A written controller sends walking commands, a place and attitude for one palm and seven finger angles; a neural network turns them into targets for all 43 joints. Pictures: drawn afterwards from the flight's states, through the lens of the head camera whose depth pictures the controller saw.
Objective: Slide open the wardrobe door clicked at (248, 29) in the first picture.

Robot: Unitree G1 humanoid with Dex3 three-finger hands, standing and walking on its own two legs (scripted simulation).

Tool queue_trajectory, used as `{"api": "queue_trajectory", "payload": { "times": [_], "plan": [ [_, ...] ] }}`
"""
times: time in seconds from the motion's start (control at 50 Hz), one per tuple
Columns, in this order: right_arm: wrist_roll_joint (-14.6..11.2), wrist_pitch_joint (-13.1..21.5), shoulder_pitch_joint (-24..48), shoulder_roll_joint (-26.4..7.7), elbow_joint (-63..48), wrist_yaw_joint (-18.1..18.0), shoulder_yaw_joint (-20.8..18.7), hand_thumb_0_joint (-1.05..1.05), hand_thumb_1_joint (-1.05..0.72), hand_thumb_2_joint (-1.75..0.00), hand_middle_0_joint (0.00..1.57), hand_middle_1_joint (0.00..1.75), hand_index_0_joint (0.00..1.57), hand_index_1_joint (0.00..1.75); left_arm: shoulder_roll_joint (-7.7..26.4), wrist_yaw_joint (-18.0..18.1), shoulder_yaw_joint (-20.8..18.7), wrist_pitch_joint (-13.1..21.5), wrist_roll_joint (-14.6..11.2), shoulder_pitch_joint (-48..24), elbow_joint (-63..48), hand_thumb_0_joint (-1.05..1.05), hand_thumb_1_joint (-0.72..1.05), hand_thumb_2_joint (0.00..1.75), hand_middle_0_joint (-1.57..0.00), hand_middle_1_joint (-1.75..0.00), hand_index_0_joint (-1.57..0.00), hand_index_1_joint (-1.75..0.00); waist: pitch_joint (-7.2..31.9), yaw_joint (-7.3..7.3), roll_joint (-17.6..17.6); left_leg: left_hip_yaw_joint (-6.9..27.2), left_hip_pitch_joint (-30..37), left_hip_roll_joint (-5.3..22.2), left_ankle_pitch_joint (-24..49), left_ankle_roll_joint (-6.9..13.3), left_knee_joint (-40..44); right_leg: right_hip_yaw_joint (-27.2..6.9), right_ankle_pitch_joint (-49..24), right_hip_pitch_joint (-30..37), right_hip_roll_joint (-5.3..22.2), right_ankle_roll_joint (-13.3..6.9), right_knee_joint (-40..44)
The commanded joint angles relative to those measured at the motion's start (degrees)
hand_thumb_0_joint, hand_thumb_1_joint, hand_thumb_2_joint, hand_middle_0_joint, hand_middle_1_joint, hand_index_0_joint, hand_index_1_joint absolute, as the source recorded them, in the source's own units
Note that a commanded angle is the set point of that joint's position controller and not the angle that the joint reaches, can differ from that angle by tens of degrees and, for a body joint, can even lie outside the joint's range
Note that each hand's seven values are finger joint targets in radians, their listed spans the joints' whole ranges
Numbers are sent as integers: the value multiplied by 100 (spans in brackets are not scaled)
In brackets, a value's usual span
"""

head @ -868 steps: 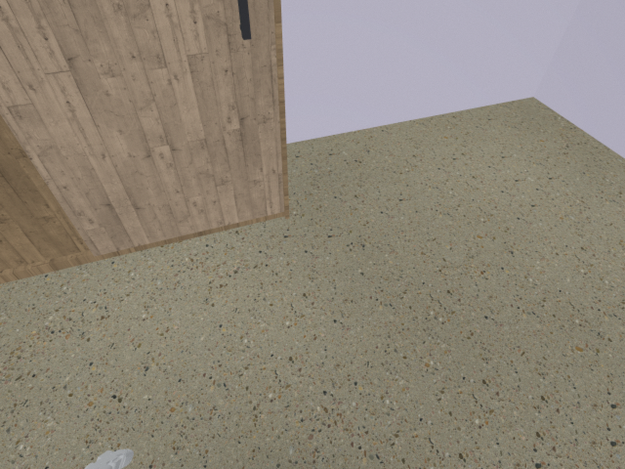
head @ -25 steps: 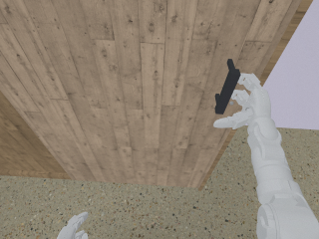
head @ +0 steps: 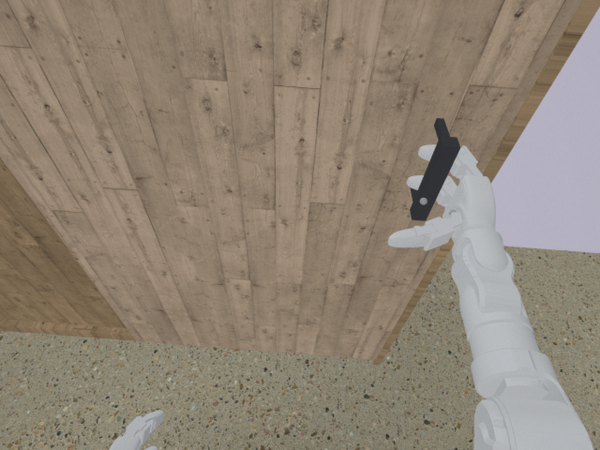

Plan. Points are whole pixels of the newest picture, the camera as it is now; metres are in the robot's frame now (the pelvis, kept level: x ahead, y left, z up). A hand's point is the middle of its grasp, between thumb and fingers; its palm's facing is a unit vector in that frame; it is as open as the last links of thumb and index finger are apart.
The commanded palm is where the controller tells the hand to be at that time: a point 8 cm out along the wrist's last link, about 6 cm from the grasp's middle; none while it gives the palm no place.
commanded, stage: slide the fingers in behind the handle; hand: right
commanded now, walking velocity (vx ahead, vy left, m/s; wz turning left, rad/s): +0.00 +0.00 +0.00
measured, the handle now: (429, 171) +0.49 -0.13 +0.13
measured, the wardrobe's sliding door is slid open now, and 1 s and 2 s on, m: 0.00 0.00 0.00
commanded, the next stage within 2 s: grip the handle and tug to test in 0.62 s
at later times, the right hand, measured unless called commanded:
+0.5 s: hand (418, 198) +0.43 -0.11 +0.13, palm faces -0.04 +1.00 +0.00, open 14.0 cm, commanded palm +0.40 -0.16 +0.13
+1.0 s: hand (420, 199) +0.43 -0.11 +0.13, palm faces -0.03 +1.00 +0.00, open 12.2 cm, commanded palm +0.39 -0.16 +0.13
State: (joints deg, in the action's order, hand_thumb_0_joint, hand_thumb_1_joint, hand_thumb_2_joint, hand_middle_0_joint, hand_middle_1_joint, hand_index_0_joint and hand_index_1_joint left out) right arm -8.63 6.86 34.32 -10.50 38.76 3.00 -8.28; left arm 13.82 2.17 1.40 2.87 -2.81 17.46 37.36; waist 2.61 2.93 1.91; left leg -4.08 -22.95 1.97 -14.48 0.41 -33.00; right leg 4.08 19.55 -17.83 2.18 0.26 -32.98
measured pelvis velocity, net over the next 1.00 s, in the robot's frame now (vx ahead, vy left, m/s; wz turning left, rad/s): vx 0.00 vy -0.01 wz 0.00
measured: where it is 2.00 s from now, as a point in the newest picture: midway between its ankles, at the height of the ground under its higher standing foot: outside the picture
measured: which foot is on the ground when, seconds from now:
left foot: down 0.00-1.00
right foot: down 0.00-1.00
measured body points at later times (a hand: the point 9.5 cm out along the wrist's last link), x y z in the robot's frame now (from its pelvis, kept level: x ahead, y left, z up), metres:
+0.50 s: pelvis +0.00 +0.00 +0.00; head +0.03 +0.01 +0.45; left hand +0.09 +0.24 -0.12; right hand +0.42 -0.16 +0.13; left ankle +0.02 +0.11 -0.73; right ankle -0.03 -0.12 -0.73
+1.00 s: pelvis +0.00 -0.01 +0.00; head +0.03 +0.00 +0.45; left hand +0.11 +0.24 -0.11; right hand +0.42 -0.16 +0.13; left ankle +0.02 +0.11 -0.73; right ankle -0.03 -0.12 -0.73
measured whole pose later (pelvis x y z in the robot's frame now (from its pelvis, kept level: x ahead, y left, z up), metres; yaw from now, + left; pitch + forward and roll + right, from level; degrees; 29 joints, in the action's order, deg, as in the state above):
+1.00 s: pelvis +0.00 -0.01 +0.00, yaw +0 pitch +5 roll +0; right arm -7.7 6.5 34.4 -9.0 37.6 1.0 -6.5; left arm 13.3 1.6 1.1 2.9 -2.5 17.0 37.2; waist 2.8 2.6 1.5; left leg -3.8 -22.9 2.2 -14.4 -0.1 -32.5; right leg 4.2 19.9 -17.9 1.8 -0.2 -32.9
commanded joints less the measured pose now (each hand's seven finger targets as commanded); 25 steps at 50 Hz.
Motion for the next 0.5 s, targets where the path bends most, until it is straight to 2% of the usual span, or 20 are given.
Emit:
{"api": "queue_trajectory", "payload": {
  "times": [0.0,0.02,0.04,0.06,0.08,0.1,0.12,0.14,0.16,0.22,0.24,0.3,0.32,0.36,0.38,0.4,0.42,0.44,0.46,0.48],
  "plan": [
    [-57,388,2570,-847,-1240,42,-192,0,50,-30,30,120,30,120,712,67,-262,275,-20,-137,-690,0,90,90,-20,-30,-20,-30,1645,-29,-451,195,1256,-141,1625,70,308,-185,-1315,104,-222,-164,422],
    [-40,406,2543,-901,-1207,33,-213,0,50,-30,30,120,30,120,733,68,-269,266,-20,-129,-690,0,90,90,-20,-30,-20,-30,1630,-31,-491,184,1270,-138,1616,77,298,-199,-1359,102,-211,-168,415],
    [-44,417,2579,-755,-1233,43,-96,0,50,-30,30,120,30,120,702,60,-255,271,-27,-147,-702,0,90,90,-20,-30,-20,-30,1665,-22,-348,198,1237,-140,1590,72,300,-183,-1323,132,-223,-162,427],
    [-50,437,2718,-746,-1228,38,-75,0,50,-30,30,120,30,120,706,63,-258,282,-22,-129,-686,0,90,90,-20,-30,-20,-30,1638,19,-474,187,1194,-146,1540,64,313,-208,-1267,127,-222,-166,425],
    [-43,433,2704,-729,-1125,40,-70,0,50,-30,30,120,30,120,707,66,-261,290,-25,-134,-675,0,90,90,-20,-30,-20,-30,1612,11,-383,202,1145,-145,1494,68,315,-192,-1226,115,-218,-160,421],
    [-38,459,2806,-766,-1148,20,-77,0,50,-30,30,120,30,120,713,66,-265,293,-22,-111,-656,0,90,90,-20,-30,-20,-30,1613,40,-465,189,1136,-145,1487,63,312,-207,-1225,114,-218,-163,413],
    [-9,475,2755,-751,-1143,8,-63,0,50,-30,30,120,30,120,730,62,-278,289,-6,-92,-654,0,90,90,-20,-30,-20,-30,1687,9,-515,169,1180,-148,1518,75,277,-230,-1308,138,-214,-164,409],
    [-10,502,2794,-646,-1306,9,18,0,50,-30,30,120,30,120,700,51,-277,306,-15,-116,-686,0,90,90,-20,-30,-20,-30,1829,5,-294,193,1182,-149,1635,83,252,-211,-1419,253,-221,-161,388],
    [-16,492,2743,-612,-1234,3,24,0,50,-30,30,120,30,120,692,47,-276,309,-12,-116,-670,0,90,90,-20,-30,-20,-30,1805,-10,-239,175,1165,-146,1669,91,241,-211,-1451,256,-219,-146,385],
    [1,475,2779,-792,-957,-39,-109,0,50,-30,30,120,30,120,747,54,-281,294,-4,-56,-613,0,90,90,-20,-30,-20,-30,1629,48,-671,174,1151,-155,1560,55,280,-234,-1317,71,-208,-172,385],
    [21,487,2844,-883,-934,-42,-167,0,50,-30,30,120,30,120,747,59,-276,279,-6,-53,-604,0,90,90,-20,-30,-20,-30,1620,52,-617,198,1132,-156,1501,50,293,-222,-1248,63,-215,-174,400],
    [12,536,3046,-723,-973,-23,-45,0,50,-30,30,120,30,120,705,55,-264,303,-11,-85,-616,0,90,90,-20,-30,-20,-30,1667,55,-277,194,1026,-154,1417,78,289,-220,-1206,164,-227,-156,395],
    [6,561,3019,-902,-960,-39,-194,0,50,-30,30,120,30,120,743,57,-276,295,4,-41,-605,0,90,90,-20,-30,-20,-30,1770,24,-461,191,1155,-155,1483,81,264,-250,-1294,138,-217,-165,390],
    [4,604,3034,-924,-1060,-36,-215,0,50,-30,30,120,30,120,719,58,-263,293,1,-58,-637,0,90,90,-20,-30,-20,-30,1893,-6,-283,189,1210,-157,1590,89,221,-234,-1384,174,-220,-142,399],
    [10,624,3060,-766,-1129,-28,-77,0,50,-30,30,120,30,120,698,50,-266,311,-1,-66,-641,0,90,90,-20,-30,-20,-30,1914,20,-228,179,1185,-165,1673,97,197,-244,-1485,234,-218,-136,387],
    [-16,605,2912,-607,-1014,-23,-8,0,50,-30,30,120,30,120,684,35,-273,329,-7,-61,-633,0,90,90,-20,-30,-20,-30,1838,24,-340,167,1134,-175,1705,89,218,-225,-1497,240,-207,-142,368],
    [-11,600,2812,-813,-924,-46,-179,0,50,-30,30,120,30,120,737,36,-283,315,5,-15,-621,0,90,90,-20,-30,-20,-30,1827,-5,-466,158,1180,-176,1704,88,210,-244,-1525,178,-196,-148,366],
    [-7,574,2801,-787,-833,-43,-159,0,50,-30,30,120,30,120,735,33,-274,301,1,-6,-610,0,90,90,-20,-30,-20,-30,1758,26,-596,157,1165,-181,1664,66,230,-236,-1441,110,-196,-149,397],
    [7,569,2941,-862,-842,-49,-176,0,50,-30,30,120,30,120,745,40,-277,291,-4,8,-599,0,90,90,-20,-30,-20,-30,1695,49,-574,161,1125,-179,1597,64,237,-239,-1381,73,-190,-146,411],
    [23,555,2903,-847,-835,-53,-193,0,50,-30,30,120,30,120,733,36,-277,294,1,-4,-621,0,90,90,-20,-30,-20,-30,1730,2,-415,183,1129,-172,1539,74,240,-223,-1324,66,-210,-142,413]
  ]
}}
